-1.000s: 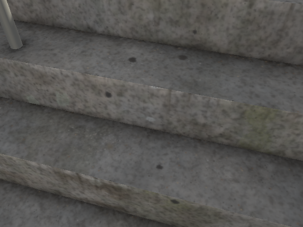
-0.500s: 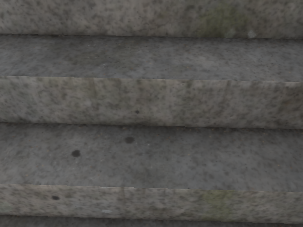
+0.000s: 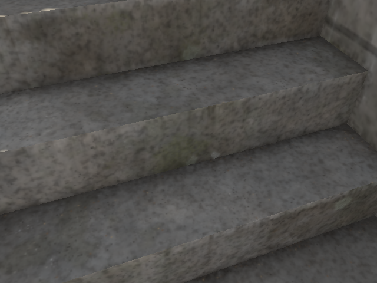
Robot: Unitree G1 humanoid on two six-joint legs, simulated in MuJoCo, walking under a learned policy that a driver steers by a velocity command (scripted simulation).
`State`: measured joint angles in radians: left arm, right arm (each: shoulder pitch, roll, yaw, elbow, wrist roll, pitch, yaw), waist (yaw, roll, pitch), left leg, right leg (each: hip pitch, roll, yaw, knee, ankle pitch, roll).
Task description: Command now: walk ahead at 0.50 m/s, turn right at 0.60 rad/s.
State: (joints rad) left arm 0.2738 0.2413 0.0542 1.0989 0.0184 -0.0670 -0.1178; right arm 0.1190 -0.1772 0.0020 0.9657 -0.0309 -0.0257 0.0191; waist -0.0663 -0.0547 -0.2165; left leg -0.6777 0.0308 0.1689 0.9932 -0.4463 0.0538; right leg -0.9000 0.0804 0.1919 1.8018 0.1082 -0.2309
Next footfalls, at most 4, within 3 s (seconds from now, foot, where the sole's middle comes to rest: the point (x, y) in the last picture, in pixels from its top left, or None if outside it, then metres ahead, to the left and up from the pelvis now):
0.40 right None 0.40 -0.21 -0.50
0.90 left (193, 210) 0.59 -0.02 -0.30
1.46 right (259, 69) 0.94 -0.25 -0.09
2.06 left None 1.06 0.09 0.11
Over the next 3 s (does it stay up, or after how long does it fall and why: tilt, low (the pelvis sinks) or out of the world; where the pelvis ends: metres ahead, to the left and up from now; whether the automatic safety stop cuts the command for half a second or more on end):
stays up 1.31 0.21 1.07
